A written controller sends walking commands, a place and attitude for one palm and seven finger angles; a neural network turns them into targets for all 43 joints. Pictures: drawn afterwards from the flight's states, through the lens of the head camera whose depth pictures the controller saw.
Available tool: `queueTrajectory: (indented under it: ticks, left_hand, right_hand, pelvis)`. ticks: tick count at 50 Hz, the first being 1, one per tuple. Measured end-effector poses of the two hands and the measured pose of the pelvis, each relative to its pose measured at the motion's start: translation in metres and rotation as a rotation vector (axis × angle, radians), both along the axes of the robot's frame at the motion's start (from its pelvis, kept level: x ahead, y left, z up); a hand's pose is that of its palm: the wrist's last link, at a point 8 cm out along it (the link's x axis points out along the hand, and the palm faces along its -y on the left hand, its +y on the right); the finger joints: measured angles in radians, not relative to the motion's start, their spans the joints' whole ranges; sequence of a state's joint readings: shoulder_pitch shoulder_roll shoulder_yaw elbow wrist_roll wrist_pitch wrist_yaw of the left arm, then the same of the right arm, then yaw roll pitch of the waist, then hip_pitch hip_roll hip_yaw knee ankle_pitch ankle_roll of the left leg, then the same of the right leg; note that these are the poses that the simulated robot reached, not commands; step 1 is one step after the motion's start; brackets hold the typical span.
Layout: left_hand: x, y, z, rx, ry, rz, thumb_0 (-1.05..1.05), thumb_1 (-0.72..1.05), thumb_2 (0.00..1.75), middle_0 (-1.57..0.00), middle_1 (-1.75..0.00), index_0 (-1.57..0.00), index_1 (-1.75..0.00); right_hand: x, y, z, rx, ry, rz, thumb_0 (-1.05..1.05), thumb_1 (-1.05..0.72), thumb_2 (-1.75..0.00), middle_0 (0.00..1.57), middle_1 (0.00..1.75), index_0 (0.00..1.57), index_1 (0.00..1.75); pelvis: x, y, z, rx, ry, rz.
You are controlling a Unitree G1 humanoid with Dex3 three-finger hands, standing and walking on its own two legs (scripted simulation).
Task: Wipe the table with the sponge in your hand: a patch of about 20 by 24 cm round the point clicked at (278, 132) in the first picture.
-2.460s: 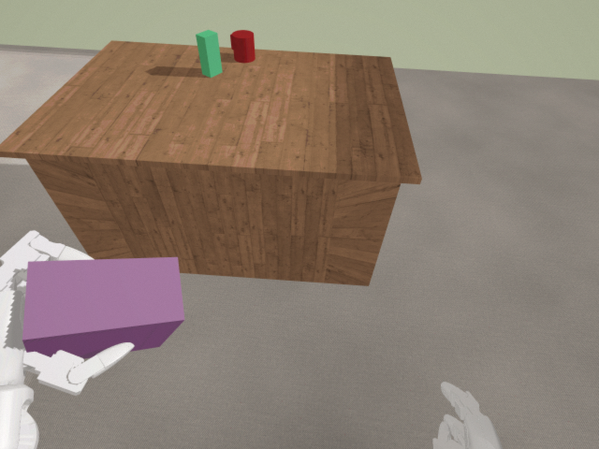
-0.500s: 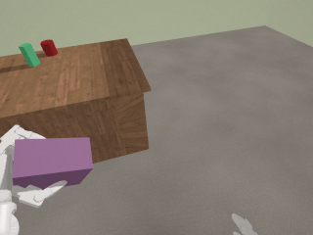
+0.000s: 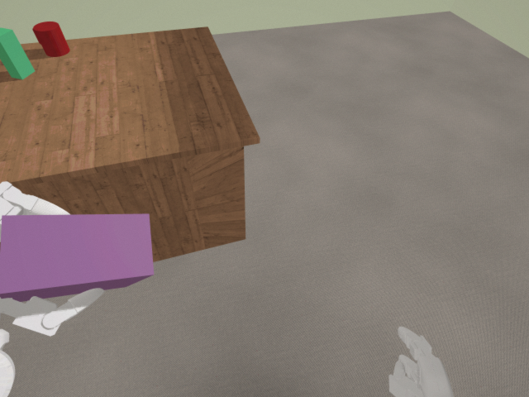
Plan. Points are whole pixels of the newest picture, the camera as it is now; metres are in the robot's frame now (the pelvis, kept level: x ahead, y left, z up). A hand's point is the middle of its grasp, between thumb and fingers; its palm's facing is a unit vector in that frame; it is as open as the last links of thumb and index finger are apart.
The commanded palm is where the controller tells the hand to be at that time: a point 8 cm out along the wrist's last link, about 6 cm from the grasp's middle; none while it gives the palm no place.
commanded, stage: take the last steps up to it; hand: left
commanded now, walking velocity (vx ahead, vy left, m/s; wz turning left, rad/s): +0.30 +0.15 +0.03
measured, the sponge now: (98, 257) +0.24 +0.21 +0.15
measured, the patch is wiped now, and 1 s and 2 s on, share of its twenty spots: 0.00 0.00 0.00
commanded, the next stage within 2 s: come to a stop and stand still in 1.50 s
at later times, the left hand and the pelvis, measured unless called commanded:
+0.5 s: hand (96, 186) +0.33 +0.24 +0.17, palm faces +0.36 -0.80 -0.49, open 10.8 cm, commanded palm +0.27 +0.29 +0.19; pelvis +0.11 +0.00 +0.01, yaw +1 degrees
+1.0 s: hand (88, 126) +0.42 +0.28 +0.18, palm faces +0.37 -0.78 -0.51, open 10.8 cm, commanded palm +0.38 +0.33 +0.19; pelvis +0.22 +0.05 +0.00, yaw +1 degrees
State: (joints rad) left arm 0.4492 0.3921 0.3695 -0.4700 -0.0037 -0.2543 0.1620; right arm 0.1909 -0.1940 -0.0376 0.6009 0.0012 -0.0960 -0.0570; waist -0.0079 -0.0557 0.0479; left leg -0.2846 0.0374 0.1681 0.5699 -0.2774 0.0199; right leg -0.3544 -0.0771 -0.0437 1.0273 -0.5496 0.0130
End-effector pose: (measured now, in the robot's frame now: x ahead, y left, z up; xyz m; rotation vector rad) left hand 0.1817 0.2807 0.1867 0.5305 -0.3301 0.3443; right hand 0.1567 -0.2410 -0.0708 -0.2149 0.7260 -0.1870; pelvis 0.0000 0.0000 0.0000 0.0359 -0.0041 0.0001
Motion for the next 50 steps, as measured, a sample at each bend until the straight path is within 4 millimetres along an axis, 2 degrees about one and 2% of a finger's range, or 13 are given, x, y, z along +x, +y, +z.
queueTrajectory:
  ticks: [3, 8, 12, 14, 16, 23, 29, 34, 38, 40, 42, 45, 50]
  left_hand:
    - [0.017, 0.003, 0.003, -0.01, 0.014, -0.004, -0.01, -0.54, 1.01, -0.63, -1.39, -0.64, -1.38]
    - [0.034, -0.009, 0.015, 0.018, 0.025, -0.033, -0.01, -0.54, 1.01, -0.63, -1.39, -0.64, -1.38]
    - [0.048, -0.017, 0.019, 0.084, 0.039, -0.015, -0.01, -0.54, 1.01, -0.63, -1.39, -0.64, -1.38]
    - [0.056, -0.018, 0.016, 0.096, 0.045, 0.009, -0.01, -0.54, 1.01, -0.63, -1.39, -0.64, -1.38]
    - [0.065, -0.014, 0.011, 0.068, 0.058, 0.036, -0.01, -0.54, 1.01, -0.63, -1.39, -0.64, -1.38]
    - [0.096, -0.005, -0.003, 0.001, 0.144, 0.057, -0.01, -0.54, 1.02, -0.63, -1.39, -0.64, -1.38]
    - [0.126, -0.003, 0.014, 0.029, 0.063, -0.044, -0.01, -0.54, 1.02, -0.63, -1.39, -0.64, -1.38]
    - [0.153, 0.029, 0.021, 0.062, -0.062, -0.067, -0.01, -0.54, 1.02, -0.63, -1.39, -0.64, -1.38]
    - [0.18, 0.057, 0.013, 0.031, -0.062, -0.013, -0.01, -0.54, 1.02, -0.63, -1.39, -0.64, -1.38]
    - [0.189, 0.064, 0.009, 0.007, -0.035, 0.011, -0.01, -0.54, 1.02, -0.63, -1.39, -0.64, -1.38]
    - [0.194, 0.063, 0.006, -0.017, -0.01, 0.015, -0.01, -0.54, 1.02, -0.63, -1.39, -0.64, -1.38]
    - [0.197, 0.051, 0.008, -0.019, 0.022, -0.007, -0.01, -0.54, 1.02, -0.63, -1.39, -0.64, -1.38]
    - [0.203, 0.035, 0.016, 0.073, 0.039, -0.014, -0.01, -0.54, 1.02, -0.63, -1.39, -0.64, -1.38]
  right_hand:
    - [0.011, 0.019, 0.002, 0.051, -0.015, 0.009, 0.01, -0.91, -0.89, 0.19, 0.3, 0.2, 0.3]
    - [0.024, 0.038, -0.008, 0.113, 0.008, 0.032, 0.01, -0.9, -0.89, 0.2, 0.3, 0.2, 0.3]
    - [0.039, 0.037, -0.03, 0.145, 0.045, 0.048, 0.01, -0.9, -0.89, 0.2, 0.3, 0.2, 0.3]
    - [0.049, 0.031, -0.043, 0.145, 0.079, 0.056, 0.01, -0.9, -0.89, 0.2, 0.3, 0.2, 0.3]
    - [0.058, 0.023, -0.048, 0.132, 0.116, 0.065, 0.01, -0.9, -0.89, 0.2, 0.3, 0.2, 0.3]
    - [0.093, -0.002, -0.021, 0.055, 0.12, 0.044, 0.01, -0.91, -0.89, 0.2, 0.3, 0.2, 0.3]
    - [0.126, -0.003, 0.003, -0.031, 0.072, 0.03, 0.01, -0.91, -0.89, 0.19, 0.3, 0.2, 0.3]
    - [0.156, 0.019, 0.005, -0.059, 0.003, -0.026, 0.01, -0.91, -0.89, 0.19, 0.3, 0.2, 0.3]
    - [0.172, 0.054, 0.002, 0.01, -0.012, -0.028, 0.01, -0.91, -0.89, 0.19, 0.3, 0.2, 0.3]
    - [0.178, 0.071, 0.0, 0.053, -0.011, -0.01, 0.01, -0.91, -0.89, 0.19, 0.3, 0.2, 0.3]
    - [0.182, 0.085, -0.003, 0.09, -0.007, 0.01, 0.01, -0.91, -0.89, 0.19, 0.3, 0.2, 0.3]
    - [0.188, 0.098, -0.01, 0.127, 0.01, 0.044, 0.01, -0.9, -0.89, 0.2, 0.3, 0.2, 0.3]
    - [0.204, 0.099, -0.034, 0.154, 0.049, 0.085, 0.01, -0.9, -0.89, 0.2, 0.3, 0.21, 0.3]
  pelvis:
    - [0.013, 0.003, 0.005, -0.013, 0.01, -0.004]
    - [0.037, 0.003, 0.008, -0.019, 0.018, -0.01]
    - [0.06, -0.004, -0.001, -0.012, 0.011, 0.006]
    - [0.069, -0.006, -0.006, -0.026, 0.002, 0.022]
    - [0.076, -0.007, -0.004, -0.017, -0.004, 0.024]
    - [0.105, -0.002, 0.012, 0.008, 0.007, 0.022]
    - [0.131, 0.016, 0.014, 0.012, 0.007, 0.016]
    - [0.163, 0.044, -0.002, -0.007, -0.003, -0.007]
    - [0.176, 0.053, -0.001, -0.013, -0.005, -0.009]
    - [0.183, 0.055, 0.002, -0.02, 0.0, -0.01]
    - [0.189, 0.057, 0.004, -0.022, 0.005, -0.01]
    - [0.2, 0.058, 0.005, -0.019, 0.009, -0.003]
    - [0.22, 0.051, -0.003, -0.014, 0.002, 0.013]
